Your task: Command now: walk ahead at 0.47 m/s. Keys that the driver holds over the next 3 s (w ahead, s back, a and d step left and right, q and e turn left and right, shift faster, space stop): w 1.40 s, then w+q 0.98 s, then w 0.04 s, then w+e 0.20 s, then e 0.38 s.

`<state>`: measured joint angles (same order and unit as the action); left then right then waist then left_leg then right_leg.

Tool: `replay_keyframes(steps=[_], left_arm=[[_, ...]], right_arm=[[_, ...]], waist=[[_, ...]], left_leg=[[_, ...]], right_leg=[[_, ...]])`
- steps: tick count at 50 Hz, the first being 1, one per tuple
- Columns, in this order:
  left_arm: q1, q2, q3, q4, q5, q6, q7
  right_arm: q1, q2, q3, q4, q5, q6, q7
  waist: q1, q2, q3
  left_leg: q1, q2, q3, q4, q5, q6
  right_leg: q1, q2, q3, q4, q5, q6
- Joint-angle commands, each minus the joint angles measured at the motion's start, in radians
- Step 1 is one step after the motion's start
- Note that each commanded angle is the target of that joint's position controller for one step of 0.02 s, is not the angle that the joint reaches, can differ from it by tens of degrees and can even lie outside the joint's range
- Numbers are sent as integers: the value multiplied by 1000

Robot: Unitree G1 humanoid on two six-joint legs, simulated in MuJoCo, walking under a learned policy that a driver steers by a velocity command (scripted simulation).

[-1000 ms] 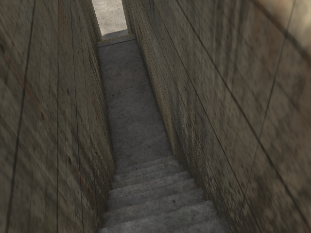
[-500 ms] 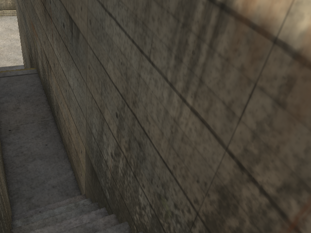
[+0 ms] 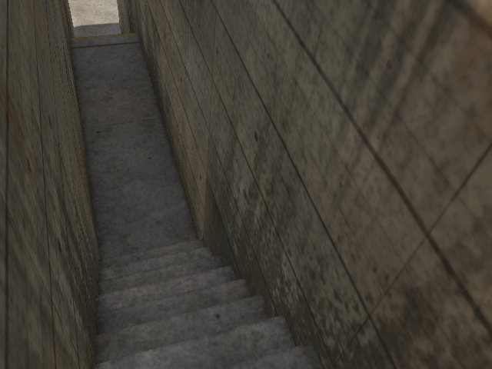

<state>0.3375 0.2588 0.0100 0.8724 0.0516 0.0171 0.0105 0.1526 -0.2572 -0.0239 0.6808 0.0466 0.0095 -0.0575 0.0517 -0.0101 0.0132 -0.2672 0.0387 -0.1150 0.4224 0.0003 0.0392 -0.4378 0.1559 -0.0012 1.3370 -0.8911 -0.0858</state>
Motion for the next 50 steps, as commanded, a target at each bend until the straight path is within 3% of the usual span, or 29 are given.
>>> replay_keyframes(steps=[1, 4, 5, 6, 7, 9, 10, 11, 12, 14, 15, 18, 21, 25, 27, 28, 29, 30, 31, 33, 34, 36, 37, 40, 42, 44, 45, 48, 50], left_arm=[[-49, 56, 18, -36, 9, 1, 1], [-116, 81, 27, -48, -22, -7, -11], [-188, 17, 12, -84, -29, -14, -26], [-56, -5, -11, -134, -43, -12, -6], [-97, 39, 1, -116, -14, -15, 8], [-130, 14, -9, -141, 7, -23, 1], [-128, -15, -20, -167, 45, -30, 2], [-80, -34, -27, -201, 16, -44, 2], [-123, 7, -17, -190, 0, -47, 5], [-196, -35, -37, -179, -29, -42, -4], [-215, -34, -37, -172, -10, -32, -14], [-166, -15, -20, -145, -22, -11, -13], [-380, -2, -8, -184, -1, -12, 4], [-347, -51, -26, -220, 12, -42, 10], [66, -6, -5, -92, 19, -56, 10], [374, 52, 20, -16, 18, -55, 4], [326, 85, 25, -38, -17, -57, 1], [275, 133, 51, -17, -19, -50, -2], [171, 142, 53, -29, -7, -60, 2], [17, 27, 38, 6, -14, -115, 33], [-30, -7, 38, 30, -65, -124, 42], [-156, 3, 26, 21, -90, -128, 31], [-152, 18, 31, 23, -93, -122, 17], [90, 5, 42, 120, -37, -134, 19], [152, 79, 58, 161, 16, -139, 48], [171, 37, 46, 188, 37, -148, 59], [118, -24, 31, 160, 34, -127, 65], [56, 24, 32, 153, -6, -51, 120], [-101, -3, 34, 58, -26, -30, 115]], right_arm=[[164, -9, 2, 22, -24, 17, -1], [343, -47, -16, 76, -44, -1, 2], [450, -69, -7, 118, -55, -10, 8], [355, -173, -33, 96, -32, -48, 25], [381, -125, -19, 108, -16, -64, 39], [476, -85, 7, 133, -30, -82, 46], [499, -103, 10, 157, -11, -94, 35], [450, -164, -12, 147, 1, -110, 22], [428, -157, -6, 158, 5, -114, 29], [276, -6, 77, 85, 31, -99, 7], [339, -38, 68, 96, 36, -93, 9], [378, -133, 27, 118, 35, -81, 29], [517, -85, 19, 167, -10, -52, 18], [534, -110, 2, 180, -83, -23, 12], [213, -154, -19, 106, -39, -41, 35], [-13, -124, -25, 60, -20, -59, 32], [-22, -33, -5, 15, -53, -66, 18], [159, -42, -15, 30, -47, -73, 17], [124, -67, -16, 18, -41, -55, 15], [47, -134, -54, 75, -96, -24, 26], [90, -75, -37, 72, -71, -27, 47], [283, 39, -2, 150, -32, -22, 87], [336, 17, -6, 179, -33, -7, 89], [60, -53, -23, 111, -113, -14, 48], [-98, -119, -41, 49, -104, -47, 23], [-6, -215, -76, 96, -87, -82, -1], [87, -209, -70, 130, -68, -81, -4], [460, -73, -17, 279, -91, -56, 53], [692, -163, -5, 345, -74, -51, 49]], waist=[[-63, 27, 23], [-141, 72, -28], [-173, 183, -32], [-46, 267, -49], [-78, 199, 9], [-97, 155, 75], [-56, 108, 66], [-31, 223, -29], [-38, 200, 24], [25, -38, 103], [-46, 31, 73], [-50, 258, 18], [-150, 182, 118], [-172, 313, 34], [110, 162, -45], [329, -69, -87], [229, -63, -25], [91, -35, -15], [54, -10, 54], [-27, -30, 185], [-100, -48, 105], [-240, -32, -12], [-249, -14, -21], [-29, -46, 148], [59, -215, 156], [67, -235, 94], [11, -67, 82], [-180, 210, 128], [-291, 291, -42]], left_leg=[[155, 35, 30, -137, 2, 10], [490, 88, 31, -120, 120, 47], [671, 155, -60, 107, 435, 39], [537, 275, -306, 65, 144, 100], [441, 236, -347, 45, 50, 59], [375, 179, -287, 152, 359, 27], [408, 189, -257, 257, 578, 42], [296, 251, -485, 163, 272, 125], [225, 249, -507, 110, 209, 121], [-129, 154, -337, 114, 135, 24], [-90, 121, -297, 133, 272, -5], [8, 158, -291, 140, 533, 13], [294, 133, -382, 173, 661, 62], [333, 82, -265, 305, 999, 111], [-306, 24, -188, 665, 992, 60], [-734, -115, -124, 1157, -15, 16], [-879, -134, -95, 1161, -583, 25], [-855, -96, -170, 912, -582, 16], [-763, -31, -191, 705, -572, -6], [-593, 22, -263, 585, 2, -49], [-313, -41, -145, 372, 475, -64], [318, -115, 44, 451, 882, -36], [324, -143, 85, 509, 877, -23], [-129, -117, 10, 402, 709, -5], [-409, 3, -209, 292, 584, -7], [-338, 36, -312, 193, 441, -12], [-67, 29, -146, 17, 535, -55], [484, 190, -107, -551, 1057, 49], [769, 257, -97, -34, 1537, 84]], right_leg=[[-37, -151, 265, -79, 517, -141], [-298, -81, 184, 230, 421, -127], [-603, -13, 103, 485, 50, -118], [-632, -64, -16, 503, 62, -59], [-657, -102, -1, 526, 109, -58], [-720, -102, -26, 574, 47, -48], [-793, -148, 15, 506, 252, -24], [-697, -175, 76, 321, 496, 43], [-697, -167, 65, 319, 510, 72], [-375, -188, 77, -183, 1014, 143], [-261, -154, 13, -229, 1046, 141], [-135, -119, -19, -107, 905, 122], [-434, -151, 35, -217, 590, 96], [-251, -113, -25, -294, 480, 37], [533, -108, 14, -536, 651, -43], [871, -262, 189, -630, 759, -157], [805, -413, 347, -665, 903, -176], [738, -484, 435, -745, 940, -205], [519, -540, 497, -870, 448, -224], [159, -409, 395, -698, 398, -192], [-55, -264, 90, -566, 389, -96], [-503, -213, -50, -500, 209, -29], [-499, -217, -40, -431, 179, -34], [-148, -208, 7, -164, 191, -29], [116, -262, 193, -68, 242, -68], [138, -225, 247, 174, 475, -117], [-70, -150, 92, 290, 410, -88], [-369, 17, -48, 839, -45, -45], [-590, 124, -48, 1243, -191, -39]])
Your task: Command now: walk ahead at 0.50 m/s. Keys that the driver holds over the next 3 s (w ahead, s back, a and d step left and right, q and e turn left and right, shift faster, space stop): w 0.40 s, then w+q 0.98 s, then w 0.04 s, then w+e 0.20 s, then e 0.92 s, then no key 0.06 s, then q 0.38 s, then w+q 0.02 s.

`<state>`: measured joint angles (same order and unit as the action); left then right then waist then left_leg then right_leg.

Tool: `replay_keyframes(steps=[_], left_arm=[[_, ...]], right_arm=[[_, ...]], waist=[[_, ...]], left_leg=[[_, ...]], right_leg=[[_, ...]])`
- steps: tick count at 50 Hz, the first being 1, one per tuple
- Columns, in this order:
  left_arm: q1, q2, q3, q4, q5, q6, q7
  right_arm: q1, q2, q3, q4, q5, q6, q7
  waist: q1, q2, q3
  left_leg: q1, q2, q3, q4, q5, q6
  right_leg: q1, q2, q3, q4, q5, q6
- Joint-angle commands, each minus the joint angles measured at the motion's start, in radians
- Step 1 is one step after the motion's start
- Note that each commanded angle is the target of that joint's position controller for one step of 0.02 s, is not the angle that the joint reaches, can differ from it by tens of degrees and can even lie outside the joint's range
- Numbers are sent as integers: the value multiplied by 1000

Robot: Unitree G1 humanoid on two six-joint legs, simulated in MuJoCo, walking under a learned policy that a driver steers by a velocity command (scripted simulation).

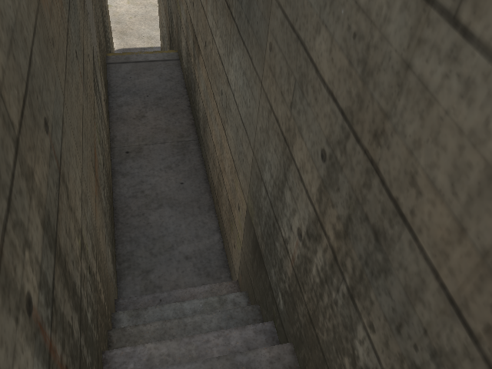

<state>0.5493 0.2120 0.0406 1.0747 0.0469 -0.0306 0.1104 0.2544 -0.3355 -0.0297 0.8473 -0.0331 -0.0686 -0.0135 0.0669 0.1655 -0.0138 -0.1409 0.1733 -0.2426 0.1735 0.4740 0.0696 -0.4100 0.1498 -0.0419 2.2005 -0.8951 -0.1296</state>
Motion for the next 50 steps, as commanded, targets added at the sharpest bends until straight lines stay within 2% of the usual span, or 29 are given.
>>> replay_keyframes(steps=[1, 2, 3, 4, 5, 6, 9, 11, 12, 15, 18, 19, 20, 21, 25, 26, 27, 29, 30, 31, 32, 34, 38, 41, 43, 46, 48, 49, 50], left_arm=[[-186, -17, -13, -221, -43, -14, -12], [-157, 10, -31, -302, -14, -8, -13], [-323, 100, -40, -284, 33, 20, 1], [-403, 85, -32, -195, 33, 45, -15], [-331, 21, -28, -198, 26, 33, -35], [-264, -17, -33, -221, 17, 33, -52], [-459, 2, -44, -264, -8, -12, -40], [-254, -3, -21, -164, -15, 13, -54], [-396, 64, -5, -203, -17, -1, -59], [-765, 12, -21, -316, -25, -50, -68], [-664, 21, -7, -341, -27, -125, -99], [-649, 44, 12, -351, -8, -126, -116], [-567, -47, -12, -353, -39, -119, -139], [-549, -25, -2, -307, -52, -110, -132], [153, 147, 59, -137, -14, -53, -87], [211, 199, 56, -96, -4, -59, -97], [189, 185, 51, -107, -19, -72, -109], [123, 97, 34, -123, -77, -91, -114], [75, 174, 54, -123, -74, -100, -85], [37, 94, 31, -118, -77, -104, -67], [-65, 33, -4, -123, -76, -111, -39], [-109, 107, -8, -128, -77, -97, -2], [-120, 69, -7, -98, -116, -101, 0], [-77, 67, -9, -118, -74, -80, -2], [-22, 92, 1, -109, -40, -67, 7], [-23, 150, 31, -108, -1, -25, -21], [-83, 165, 49, -73, -7, -41, -39], [-1, 81, 50, -78, -2, -26, -39], [11, 41, 37, -147, -16, -36, -49]], right_arm=[[543, -126, 6, 176, 6, 15, -6], [434, -403, -144, 194, 48, -28, -44], [328, -170, -68, 143, 67, -47, -48], [363, 80, 33, 143, 41, -43, -12], [435, 70, 39, 174, -1, -48, -7], [404, -86, -13, 167, -6, -54, -19], [112, 95, 38, 108, 47, -44, -31], [97, -52, -5, 142, 51, -30, -29], [118, -3, 2, 144, 58, -32, -43], [343, -19, -15, 174, 20, -13, -59], [425, 137, 37, 188, -3, -3, -6], [489, 102, 33, 200, -9, 12, 7], [359, 21, 7, 192, -10, 11, -10], [453, 56, 13, 226, -4, 18, 6], [101, -11, -43, 159, -26, 38, -22], [211, 99, -20, 111, 30, 37, -10], [320, 141, -3, 88, 39, 41, -3], [230, 103, -4, 114, -73, 81, 13], [153, 124, 6, 37, -81, 89, 28], [-56, 86, -1, -12, -97, 102, 24], [-156, 92, 3, -80, -58, 117, 26], [-42, 148, 19, -44, -42, 144, 19], [-182, 113, 26, -133, -34, 129, 36], [-289, 122, 31, -148, -25, 121, 34], [-387, 129, 33, -193, 37, 98, 29], [-205, 55, 0, -113, 17, 72, 20], [373, -63, -63, 103, -2, 59, 2], [397, -122, -82, 138, -6, 45, 21], [344, -158, -78, 120, 1, 33, 21]], waist=[[-126, 308, -101], [-140, 858, -253], [-135, 310, -63], [-200, -49, 68], [-139, 52, 110], [-48, 131, 26], [-16, -91, 108], [40, 55, -13], [-9, -35, 39], [-244, -122, 153], [-281, -217, 130], [-283, -337, 106], [-182, -303, 130], [-233, -349, 105], [186, -141, -21], [68, -363, -104], [-15, -491, -195], [-37, -303, -84], [-51, -428, -105], [-29, -290, 60], [-79, -217, 175], [-155, -229, 92], [-137, -257, 69], [-45, -223, 145], [44, -349, 208], [25, -388, 146], [-233, -242, 9], [-200, 105, 129], [-72, 286, 68]], left_leg=[[693, 93, 148, 628, 1088, -51], [762, 331, -454, 503, -331, 330], [351, 240, -355, 332, -419, 261], [164, 17, -162, 311, -215, 162], [108, 59, -218, 420, 292, 218], [77, 192, -422, 383, 201, 309], [-531, -109, -246, 250, -475, 167], [-555, -62, -228, 330, -239, 166], [-277, -140, -252, 534, -606, 174], [174, -116, -328, 659, -772, 219], [-103, -280, -109, 743, -883, 120], [-215, -311, -67, 779, -903, 104], [-184, -309, -80, 820, -792, 120], [-325, -301, -33, 849, -832, 113], [-594, -407, 109, 1741, -1376, 56], [-796, -358, 164, 1910, -1544, 40], [-977, -262, 137, 1905, -1449, 35], [-1011, -221, 141, 1865, -1292, 56], [-1021, -175, 111, 1672, -1107, 29], [-1043, -125, 32, 1532, -862, 15], [-856, -120, 13, 1191, -602, -64], [-510, -196, 141, 1197, -346, -98], [-504, -161, 51, 867, 218, -82], [-403, -166, 114, 609, 293, -66], [-303, -124, 157, 488, 189, -62], [-173, -122, 220, 438, -117, -11], [317, -170, 279, 346, -65, -7], [320, -100, 166, 237, 229, 8], [478, -27, 61, 626, 630, 14]], right_leg=[[-825, 32, 42, 243, -79, -31], [-1045, -121, 193, 186, -68, -40], [-929, -198, 222, -61, 289, 46], [-803, -95, 23, -192, 338, 88], [-813, -100, 20, -304, 284, 93], [-760, -123, 39, -342, 325, 111], [-105, -144, 56, -1219, 1174, 177], [215, -71, -2, -1000, 1102, 144], [-124, -141, 139, -1200, 1340, 126], [-594, -142, 146, -1522, 1207, 135], [-26, -112, 80, -1895, 1420, 191], [138, -132, 111, -1786, 1423, 165], [213, -96, 45, -2052, 1423, 166], [414, -99, -41, -1934, 1461, 180], [784, -386, 181, -1851, 1552, 80], [926, -474, 126, -1493, 2106, 112], [986, -607, 306, -1380, 2023, -19], [628, -541, 392, -1489, 1207, -88], [490, -628, 590, -1621, 642, -181], [285, -620, 541, -1674, 612, -141], [-56, -586, 430, -1698, 730, -115], [-237, -526, 270, -1591, 985, -88], [-162, -438, 189, -1453, 441, 10], [-186, -427, 101, -1356, 196, 37], [-207, -435, 61, -1357, 188, 38], [-98, -431, -24, -1055, 612, 30], [-256, -353, -115, -475, 760, 60], [-464, -160, -143, 5, 47, 47], [-805, -209, -30, 34, 61, 45]])
Over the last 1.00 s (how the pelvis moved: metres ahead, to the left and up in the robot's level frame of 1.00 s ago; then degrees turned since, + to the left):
0.41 0.07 -0.44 4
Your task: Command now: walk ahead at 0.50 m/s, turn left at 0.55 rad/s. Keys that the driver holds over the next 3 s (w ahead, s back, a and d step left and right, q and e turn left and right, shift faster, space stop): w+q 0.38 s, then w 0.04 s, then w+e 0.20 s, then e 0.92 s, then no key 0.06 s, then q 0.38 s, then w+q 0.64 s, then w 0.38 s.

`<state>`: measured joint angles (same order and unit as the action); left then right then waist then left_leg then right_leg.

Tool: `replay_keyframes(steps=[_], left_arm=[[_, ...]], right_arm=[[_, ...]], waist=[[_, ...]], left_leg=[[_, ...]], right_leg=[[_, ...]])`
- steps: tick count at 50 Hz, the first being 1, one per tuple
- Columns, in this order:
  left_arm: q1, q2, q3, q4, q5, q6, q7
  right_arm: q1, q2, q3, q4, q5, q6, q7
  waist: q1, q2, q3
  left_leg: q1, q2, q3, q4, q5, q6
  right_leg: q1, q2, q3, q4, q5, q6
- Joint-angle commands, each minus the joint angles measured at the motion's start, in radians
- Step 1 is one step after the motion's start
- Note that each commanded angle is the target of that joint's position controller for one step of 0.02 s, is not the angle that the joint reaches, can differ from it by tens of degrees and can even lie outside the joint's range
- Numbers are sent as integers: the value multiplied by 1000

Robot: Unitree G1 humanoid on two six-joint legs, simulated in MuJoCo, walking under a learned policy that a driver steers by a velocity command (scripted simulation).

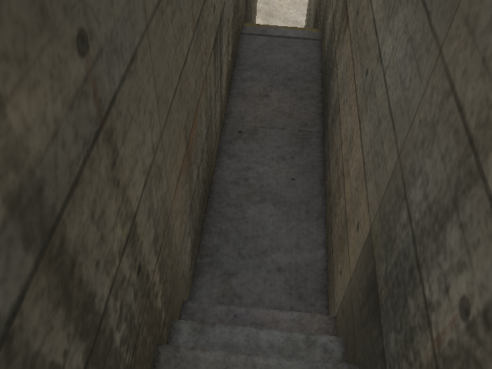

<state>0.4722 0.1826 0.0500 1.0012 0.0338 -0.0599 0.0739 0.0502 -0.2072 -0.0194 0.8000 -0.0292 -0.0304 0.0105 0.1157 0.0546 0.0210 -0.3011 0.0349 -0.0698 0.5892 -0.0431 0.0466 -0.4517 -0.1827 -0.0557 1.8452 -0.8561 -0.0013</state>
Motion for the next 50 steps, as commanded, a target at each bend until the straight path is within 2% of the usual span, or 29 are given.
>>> replay_keyframes(steps=[1, 3, 4, 6, 8, 10, 13, 16, 19, 21, 22, 24, 25, 27, 28, 29, 31, 33, 34, 36, 39, 42, 43, 44, 46, 47, 48, 49, 50], left_arm=[[24, 125, 25, -124, -9, -14, -22], [-3, 117, 27, -105, 14, 4, -25], [-4, 80, 19, -139, 16, 2, -14], [-187, 85, 17, -184, 21, 45, -13], [-149, 117, 23, -125, 36, 46, -13], [-207, 127, 16, -131, 30, 19, -36], [-376, 64, -24, -205, 21, 9, -75], [-452, 89, -37, -232, 23, 5, -60], [-398, 119, -40, -211, 19, -20, -58], [-205, 121, -28, -148, -63, -12, -59], [-93, 115, -30, -91, -41, -9, -67], [256, 224, -8, -24, -11, 8, -69], [276, 217, -12, -23, -25, 7, -79], [166, 191, -22, -32, -1, -4, -88], [148, 274, 19, -6, 10, 0, -72], [69, 180, -20, -15, -3, -8, -60], [-94, 96, -53, -73, -46, -5, -54], [-120, 142, -36, -62, -64, -17, -39], [-162, 85, -45, -60, -86, -29, -22], [-33, 65, -46, -29, -63, -10, -39], [14, 81, -44, -22, -11, 3, -58], [-14, 148, -15, -66, -9, 64, -40], [33, 129, -15, -81, -35, 76, -41], [167, 9, -44, -147, -58, 73, -36], [-50, 65, -47, -182, 36, 78, -27], [-135, 136, -22, -198, 77, 85, -29], [-175, 171, -9, -216, 69, 99, -31], [-260, 106, -25, -290, 77, 118, -22], [-319, 74, -36, -308, 72, 129, -9]], right_arm=[[519, -233, -79, 126, 30, -6, -9], [422, -164, -53, 92, 51, 1, -18], [449, -172, -50, 102, 40, -17, -30], [437, -12, 0, 118, 27, -21, -53], [429, -55, -12, 124, 12, -21, -76], [463, -55, -14, 167, 67, -21, -98], [385, -40, -13, 107, 68, -12, -98], [447, -25, -11, 127, 38, -12, -101], [559, -7, -7, 188, 10, -12, -91], [498, -46, -15, 199, -22, 9, -68], [528, -48, -9, 221, 1, 14, -70], [425, -80, -36, 165, 32, -15, -63], [459, -73, -22, 153, 13, -28, -83], [422, -30, -12, 175, -23, -23, -94], [372, -19, -6, 135, -35, 1, -80], [234, -40, -10, 132, -37, 20, -85], [117, -18, -6, 111, 12, 13, -69], [250, 19, -5, 201, -5, -10, -54], [251, 3, -1, 190, -4, -35, -46], [102, 44, 14, 123, 9, -35, -48], [203, 27, 12, 108, 8, -63, -35], [437, -126, -29, 153, -10, -79, -51], [506, -184, -42, 133, -14, -63, -51], [512, -177, -39, 128, 3, -59, -33], [514, -167, -55, 136, 62, -60, -69], [504, -105, -33, 114, 66, -49, -86], [483, -71, -2, 98, 47, -31, -93], [492, -98, -8, 115, 42, -35, -114], [488, -97, -5, 126, 43, -26, -115]], waist=[[-176, 320, -47], [-126, 138, -84], [-97, 204, -149], [-77, 3, -15], [-70, 37, -45], [-85, 26, -99], [-111, -50, -17], [-172, 50, 85], [-247, 9, 102], [-176, -2, 102], [-164, -40, 100], [5, -303, -77], [-22, -189, -145], [-121, -61, -28], [-128, -211, -24], [-183, -14, 141], [-202, 48, 143], [-221, -62, 8], [-218, -105, 0], [-75, -78, 56], [-69, -148, 47], [-137, -145, 60], [-144, -6, 12], [-62, 63, -185], [-176, 119, -236], [-175, -8, -185], [-138, -110, -112], [-149, 64, -37], [-130, 95, 41]], left_leg=[[668, 159, -187, 160, 1123, 87], [426, 145, -282, 86, 577, 151], [308, 244, -429, 68, 433, 245], [85, 202, -459, 83, 316, 212], [-30, 94, -376, 97, 543, 126], [-27, -20, -351, 190, 284, 118], [-209, -110, -352, 203, -145, 121], [-186, -130, -422, 281, -190, 118], [-49, -153, -438, 527, -22, 142], [-60, -155, -365, 674, 200, 159], [-228, -146, -326, 866, 261, 134], [-995, -273, -6, 1674, -969, -4], [-1136, -205, 4, 1761, -966, 21], [-1000, -137, 33, 1557, -720, 62], [-977, -91, -7, 1454, -754, 54], [-940, -13, -60, 1124, -330, 6], [-212, -44, 105, 410, 222, -61], [38, -51, 77, 360, 632, -48], [45, -31, 43, 138, 800, -59], [63, -101, 154, -103, 770, -103], [202, -66, 133, -275, 860, -83], [456, 180, -41, -498, 866, -23], [705, 327, -26, -315, 1399, 39], [957, 519, -40, 128, 1547, 148], [748, 513, -190, 95, 864, 340], [575, 472, -159, 35, 834, 330], [375, 379, -23, -7, 708, 262], [253, 432, -109, 6, 569, 279], [151, 411, -107, 31, 588, 275]], right_leg=[[-822, 116, 3, 295, 106, -84], [-764, 110, 41, 223, 253, -78], [-714, 89, 148, -48, 512, -34], [-666, 108, 160, -323, 688, 66], [-380, 162, 100, -513, 855, 76], [-300, 175, 147, -749, 1217, 36], [-52, 254, 97, -1027, 1501, -8], [-68, 227, 155, -1083, 1456, -4], [-94, 251, 168, -1159, 1322, -7], [139, 214, 152, -1484, 1174, -26], [356, 188, 131, -1528, 1249, -65], [1162, -154, 433, -1167, 1819, -352], [1201, -227, 453, -1113, 1765, -414], [749, -109, 349, -1226, 1550, -331], [568, -185, 611, -1280, 993, -482], [294, -62, 503, -1290, 831, -374], [-273, 95, 355, -1434, 881, -259], [-271, 161, 297, -1241, 860, -241], [-200, 217, 244, -1114, 673, -194], [-111, 260, 235, -1004, 594, -183], [-58, 296, 264, -687, 651, -178], [-178, 310, 283, -242, 617, -120], [-415, 401, 158, 66, -39, -114], [-642, 311, 99, 181, -257, -120], [-770, 206, 127, 302, -64, -85], [-714, 217, 106, 315, 27, -66], [-639, 231, 99, 143, 275, -44], [-700, 179, 138, 62, 391, -6], [-762, 173, 147, 66, 430, 28]])
Over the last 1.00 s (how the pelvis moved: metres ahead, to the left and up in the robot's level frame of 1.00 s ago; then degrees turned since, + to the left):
0.49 0.06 -0.50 15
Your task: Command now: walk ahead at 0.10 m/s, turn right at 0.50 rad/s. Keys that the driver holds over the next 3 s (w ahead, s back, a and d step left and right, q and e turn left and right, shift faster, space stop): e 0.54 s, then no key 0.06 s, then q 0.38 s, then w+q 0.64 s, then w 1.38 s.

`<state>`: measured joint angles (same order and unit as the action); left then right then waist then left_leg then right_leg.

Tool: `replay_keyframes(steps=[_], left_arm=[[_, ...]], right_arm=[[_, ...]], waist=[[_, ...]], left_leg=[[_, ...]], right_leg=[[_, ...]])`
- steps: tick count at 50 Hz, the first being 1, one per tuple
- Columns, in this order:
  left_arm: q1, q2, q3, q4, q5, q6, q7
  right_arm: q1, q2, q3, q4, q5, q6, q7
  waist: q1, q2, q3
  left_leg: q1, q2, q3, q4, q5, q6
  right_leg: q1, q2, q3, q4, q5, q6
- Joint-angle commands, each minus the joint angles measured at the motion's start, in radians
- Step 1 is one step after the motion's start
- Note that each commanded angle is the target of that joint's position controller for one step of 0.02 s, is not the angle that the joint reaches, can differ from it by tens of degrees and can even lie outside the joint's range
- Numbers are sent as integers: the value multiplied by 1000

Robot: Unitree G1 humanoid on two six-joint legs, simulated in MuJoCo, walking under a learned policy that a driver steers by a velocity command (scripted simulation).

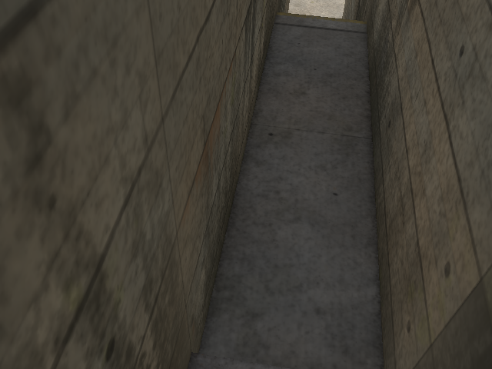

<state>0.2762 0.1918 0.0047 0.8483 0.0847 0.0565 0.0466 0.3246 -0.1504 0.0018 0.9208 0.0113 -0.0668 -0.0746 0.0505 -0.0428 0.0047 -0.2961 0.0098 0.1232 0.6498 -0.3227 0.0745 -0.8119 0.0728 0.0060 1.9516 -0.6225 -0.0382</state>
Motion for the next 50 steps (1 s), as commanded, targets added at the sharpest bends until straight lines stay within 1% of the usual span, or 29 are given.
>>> replay_keyframes(steps=[1, 4, 6, 10, 13, 15, 17, 18, 20, 21, 22, 24, 25, 26, 27, 28, 29, 30, 31, 33, 37, 39, 40, 41, 42, 43, 45, 46, 50], left_arm=[[-134, 43, -2, -188, -1, 34, 20], [-85, -9, -7, -178, -50, 42, -9], [-271, 38, 16, -258, -25, 34, -36], [-437, 107, 54, -388, -14, 21, -7], [-359, 67, 50, -362, -77, 4, -22], [-313, 75, 58, -298, -127, -7, -43], [-110, 76, 62, -187, -122, -25, -64], [26, 72, 69, -122, -122, -37, -64], [321, 151, 97, 36, -74, -37, -77], [414, 238, 103, 44, -86, -34, -70], [304, 416, 146, -14, -151, -26, -56], [46, 295, 114, -121, -123, -32, -13], [-6, 172, 70, -125, -63, -43, -20], [-46, 174, 50, -161, -30, -49, -12], [-98, 171, 37, -180, -35, -72, -2], [-149, 307, 63, -198, -63, -70, 45], [-167, 335, 64, -183, -96, -87, 62], [-132, 265, 55, -163, -102, -94, 77], [-64, 192, 30, -128, -103, -90, 83], [-2, 178, 13, -112, -99, -90, 104], [147, 253, 49, -95, -103, -68, 55], [57, 289, 67, -128, -124, -54, 49], [-43, 302, 68, -158, -117, -29, 53], [18, 287, 89, -104, -131, 7, 59], [-248, 259, 84, -177, -103, 27, 31], [-370, 314, 111, -282, -108, -9, 17], [-51, 193, 86, -156, -90, -85, 24], [-27, 173, 85, -122, -44, -87, 28], [-146, 22, 46, -175, -62, 2, 26]], right_arm=[[141, -89, -1, -11, 15, 7, -39], [-51, -170, 12, -114, 18, 15, -30], [43, -179, -7, -97, 23, 37, -37], [207, -224, -25, -72, -45, 31, -40], [37, -222, -31, -119, -36, 6, -26], [60, -220, -49, -126, -7, -25, 5], [79, -237, -68, -116, -48, 24, 22], [104, -248, -78, -68, -34, 50, 22], [147, -238, -91, -12, -48, 75, 23], [72, -186, -79, -36, -68, 91, 37], [10, -99, -52, -209, -47, 90, 54], [-11, -118, -35, -168, -101, 100, 58], [70, -163, -46, -67, -87, 112, 59], [154, -203, -54, -49, -89, 145, 61], [238, -199, -60, -37, -97, 167, 67], [75, -131, -32, -157, -94, 197, 75], [-89, -163, -28, -271, -73, 214, 51], [-122, -229, -42, -291, -84, 219, 30], [-84, -263, -46, -257, -87, 217, 22], [-49, -274, -56, -237, -91, 215, 45], [-35, -194, -39, -284, -49, 224, 109], [67, -246, -36, -304, -48, 222, 108], [208, -252, -16, -279, -21, 224, 130], [276, -140, 39, -237, -4, 213, 153], [292, -154, 56, -199, -10, 161, 148], [267, -94, 68, -150, -17, 131, 118], [75, -135, 39, -162, -103, 133, 51], [52, -164, 19, -163, -76, 123, 47], [116, -184, -5, -163, -12, 95, 52]], waist=[[-6, 124, 112], [78, 191, -2], [-31, 210, 31], [-156, 212, 111], [-29, 146, 128], [-67, 53, 72], [-39, 79, 20], [7, 59, 4], [124, -129, -35], [129, -120, 40], [52, -487, -102], [-15, -290, -41], [-50, -175, -40], [-122, -177, -19], [-217, -139, -27], [-176, -380, -35], [-158, -445, -56], [-132, -273, -100], [-113, -101, -112], [-79, -12, -152], [0, -223, -96], [-73, -176, -87], [-196, -216, -31], [-221, -190, 132], [-388, 527, 417], [-316, 404, 583], [-47, 93, 206], [-31, 1, 65], [-17, 52, -31]], left_leg=[[-84, 376, -211, -58, 696, 188], [-233, 335, -92, 20, 675, 93], [-92, 300, -113, 81, 259, 65], [140, 419, -287, 78, 93, 146], [-102, 439, -227, 105, -108, 93], [-308, 360, -47, 207, -440, -11], [-146, 303, 41, 415, -347, 11], [-107, 225, 110, 624, -258, 4], [-334, 136, 36, 1058, -569, 29], [-709, 49, -8, 1486, -657, 13], [-836, -36, -34, 1492, -620, -3], [-796, 0, -123, 1358, -216, -8], [-621, -38, -68, 1443, -168, 2], [-409, -154, 76, 1404, -244, 42], [-304, -209, 124, 1383, -134, 51], [-335, -245, 58, 1608, -154, -25], [-434, -138, -131, 1764, -78, -97], [-567, -82, -224, 1677, -54, -124], [-583, -91, -235, 1571, -65, -123], [-481, -130, -196, 1519, -110, -83], [-310, -215, -17, 1572, -763, 60], [-125, -206, -42, 1247, -886, 79], [28, -241, -18, 604, -1095, 145], [-100, -289, -224, 163, -1266, 245], [-516, -13, -1052, -121, -1334, 308], [-405, 139, -1421, -235, -972, 342], [-140, 129, -1167, 135, 83, 312], [-35, 71, -1033, 228, 200, 238], [-82, -12, -763, 141, 308, 110]], right_leg=[[-267, -72, 98, -262, 440, 112], [78, -52, 38, -408, 723, 110], [-100, -67, 66, -486, 869, 68], [-397, -135, 203, -544, 697, 75], [-84, -235, 242, -873, 896, 105], [389, -162, 70, -1174, 1136, 131], [489, -131, -51, -1394, 1203, 99], [621, -117, -77, -1578, 1291, 94], [1024, -117, -6, -1567, 888, 83], [1105, -159, 124, -1297, 1031, 105], [965, -305, 608, -1575, 688, 78], [716, -349, 602, -1652, 36, 15], [592, -227, 282, -1544, 261, 35], [323, -119, 103, -1669, 138, 159], [213, -85, -38, -1691, 105, 220], [1, -305, 366, -1892, -99, 16], [70, -539, 680, -1944, -142, -140], [293, -595, 761, -1859, -44, -187], [367, -564, 692, -1778, 9, -177], [424, -495, 551, -1751, 108, -122], [469, -380, 243, -1880, 231, -77], [425, -330, 130, -1941, 303, -6], [337, -252, 51, -2015, -10, 125], [364, -250, 123, -1788, -304, 138], [-16, -88, -35, -1187, -461, 145], [-444, -185, 350, -1159, -105, 84], [-258, -113, 430, -1141, 421, 51], [-235, -69, 358, -1110, 581, 47], [-72, 15, 115, -829, 550, 87]])
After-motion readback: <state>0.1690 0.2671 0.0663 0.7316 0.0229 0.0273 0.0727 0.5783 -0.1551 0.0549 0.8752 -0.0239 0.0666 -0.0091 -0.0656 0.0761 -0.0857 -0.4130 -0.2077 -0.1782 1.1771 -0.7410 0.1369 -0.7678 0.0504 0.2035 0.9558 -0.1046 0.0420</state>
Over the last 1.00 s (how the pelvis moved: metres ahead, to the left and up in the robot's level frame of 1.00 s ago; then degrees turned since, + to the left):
0.46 0.11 -0.48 7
